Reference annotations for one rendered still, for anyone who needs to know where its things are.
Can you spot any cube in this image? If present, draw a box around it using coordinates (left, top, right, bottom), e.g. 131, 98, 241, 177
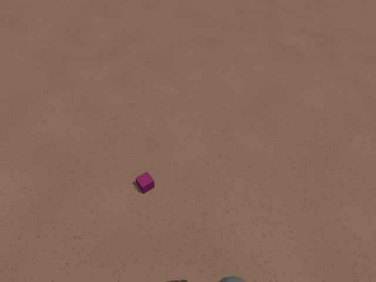
136, 172, 155, 194

